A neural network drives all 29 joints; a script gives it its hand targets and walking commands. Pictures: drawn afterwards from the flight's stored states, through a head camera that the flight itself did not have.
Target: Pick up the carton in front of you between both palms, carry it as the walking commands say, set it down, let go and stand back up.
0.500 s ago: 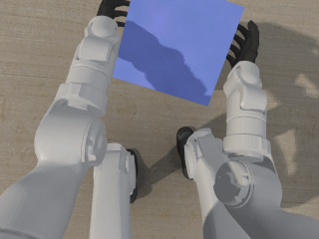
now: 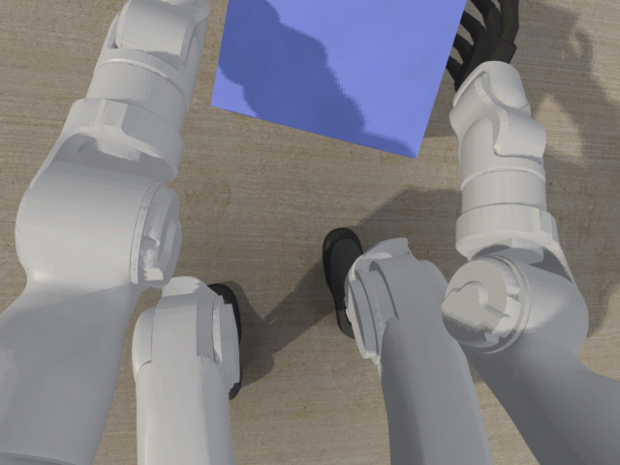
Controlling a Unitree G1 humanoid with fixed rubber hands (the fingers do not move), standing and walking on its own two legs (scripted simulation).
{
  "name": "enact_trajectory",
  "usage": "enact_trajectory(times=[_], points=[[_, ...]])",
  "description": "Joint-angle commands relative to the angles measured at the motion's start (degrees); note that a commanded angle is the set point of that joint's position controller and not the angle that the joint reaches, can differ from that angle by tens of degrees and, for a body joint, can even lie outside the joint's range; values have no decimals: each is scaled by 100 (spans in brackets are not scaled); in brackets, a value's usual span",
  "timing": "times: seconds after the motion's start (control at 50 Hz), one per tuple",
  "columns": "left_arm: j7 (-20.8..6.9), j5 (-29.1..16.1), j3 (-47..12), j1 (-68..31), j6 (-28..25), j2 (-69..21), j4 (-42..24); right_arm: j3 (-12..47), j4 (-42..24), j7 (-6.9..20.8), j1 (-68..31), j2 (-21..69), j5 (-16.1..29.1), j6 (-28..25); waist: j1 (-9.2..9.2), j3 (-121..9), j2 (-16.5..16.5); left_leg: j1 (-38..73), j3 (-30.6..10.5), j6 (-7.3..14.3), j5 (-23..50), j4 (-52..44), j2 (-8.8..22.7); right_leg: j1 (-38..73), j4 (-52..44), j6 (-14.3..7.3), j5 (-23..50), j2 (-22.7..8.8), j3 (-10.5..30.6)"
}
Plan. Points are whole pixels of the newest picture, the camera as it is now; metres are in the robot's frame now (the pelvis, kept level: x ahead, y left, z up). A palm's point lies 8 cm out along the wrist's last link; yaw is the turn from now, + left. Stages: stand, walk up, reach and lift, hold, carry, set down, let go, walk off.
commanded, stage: set down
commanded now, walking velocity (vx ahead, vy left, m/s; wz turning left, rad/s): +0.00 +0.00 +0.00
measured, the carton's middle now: (326, 49) +0.54 -0.09 -0.26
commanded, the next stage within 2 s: none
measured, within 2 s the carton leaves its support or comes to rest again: rests again in 0.50 s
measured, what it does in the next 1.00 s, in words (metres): stands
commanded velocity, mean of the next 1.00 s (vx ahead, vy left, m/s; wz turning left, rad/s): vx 0.00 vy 0.00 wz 0.00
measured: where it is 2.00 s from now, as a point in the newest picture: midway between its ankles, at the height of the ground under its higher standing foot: (287, 330)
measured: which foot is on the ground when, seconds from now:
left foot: down 0.00-1.00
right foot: down 0.00-1.00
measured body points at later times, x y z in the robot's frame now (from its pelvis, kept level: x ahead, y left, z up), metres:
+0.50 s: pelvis +0.00 +0.00 -0.01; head +0.37 +0.04 +0.23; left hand +0.60 +0.05 -0.19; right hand +0.51 -0.24 -0.17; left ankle +0.07 +0.10 -0.37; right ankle +0.14 -0.14 -0.37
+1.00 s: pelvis +0.01 +0.00 -0.02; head +0.39 +0.05 +0.22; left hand +0.59 +0.06 -0.22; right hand +0.50 -0.24 -0.19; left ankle +0.07 +0.10 -0.36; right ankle +0.14 -0.14 -0.36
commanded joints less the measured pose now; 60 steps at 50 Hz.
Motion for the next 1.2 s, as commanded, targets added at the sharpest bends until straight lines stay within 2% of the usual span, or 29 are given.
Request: enact_trajectory(times=[0.0, 0.1, 0.18, 0.34, 0.54, 0.74, 0.84, 0.92, 0.94, 0.98, 1.02, 1.06, 1.1, 1.18], points=[[-1105, -333, -538, -1779, -385, -4584, -601, 2038, -81, 1398, -2934, 4160, 422, -91, 46, -5604, 1441, 3049, -131, -21, 2470, -1414, -141, 3135, -42, -130, 2037, 364, -793], [-1117, -122, -293, -1700, -344, -4161, -336, 1753, 97, 1395, -2793, 3897, 232, -74, 127, -5139, 1285, 2721, -115, 32, 1879, -1446, -139, 2996, -34, -122, 1609, 358, -777], [-1129, 76, -105, -1635, -303, -3831, -162, 1547, 218, 1386, -2733, 3744, 138, -65, 217, -4827, 1260, 2607, -118, 71, 1700, -1407, -113, 2789, -17, -123, 1364, 363, -753], [-1149, 405, 99, -1317, -241, -3524, 57, 1305, 484, 1377, -2495, 3467, 99, -106, 386, -4323, 1345, 2486, -151, 114, 1781, -1272, -33, 2518, 82, -126, 1262, 399, -693], [-1204, 757, 277, -727, -174, -3411, 171, 1299, 684, 1419, -2311, 3245, 232, -157, 643, -3845, 1197, 2426, -234, 180, 2131, -1072, 60, 2240, 249, -93, 1304, 446, -596], [-1211, 955, 296, -341, -150, -3168, 215, 1071, 952, 1397, -1867, 2967, 183, -166, 686, -3552, 1272, 2544, -327, 195, 2371, -941, 140, 1949, 363, -56, 1274, 460, -550], [-1111, 944, 183, -478, -220, -2730, 39, 855, 1060, 1297, -1552, 2714, 154, -239, 555, -3731, 1263, 2688, -418, 147, 2646, -947, 215, 2031, 399, 16, 1394, 408, -634], [-747, 862, 227, -564, -420, -1073, -182, 379, 1234, 887, -694, 1354, 154, -541, 389, -3989, 1304, 2925, -499, 17, 2892, -968, 350, 2265, 384, 101, 1537, 308, -737], [-557, 766, 210, -611, -504, -367, -316, 246, 1325, 695, -362, 717, 173, -682, 342, -4065, 1323, 2995, -490, -46, 2887, -975, 385, 2299, 358, 109, 1590, 277, -744], [-186, 290, -33, -875, -707, 934, -580, 244, 1407, 273, -10, -538, 421, -1016, 186, -4317, 1372, 3069, -519, -132, 3010, -949, 450, 2484, 348, 88, 1950, 199, -763], [-51, -390, -555, -1487, -853, 1249, -732, 561, 1412, 17, -257, -924, 858, -1289, -65, -4608, 1525, 3180, -620, -153, 3181, -846, 527, 2568, 344, 17, 2341, 105, -751], [-70, -957, -1004, -1980, -949, 1183, -934, 792, 1309, -46, -591, -1146, 1171, -1423, -288, -4838, 1808, 3389, -706, -152, 3208, -806, 607, 2483, 332, -98, 2438, 1, -755], [-173, -1340, -1417, -2377, -983, 1027, -1170, 1078, 1217, -17, -823, -1183, 1415, -1447, -440, -5080, 2069, 3633, -696, -155, 3065, -803, 654, 2553, 287, -187, 2426, -72, -761], [-390, -1721, -1709, -2541, -840, 1084, -930, 1376, 1020, -45, -1014, -1291, 1688, -1281, -603, -5208, 2053, 3678, -521, -143, 2094, -922, 671, 2989, 74, -236, 2070, -145, -793]])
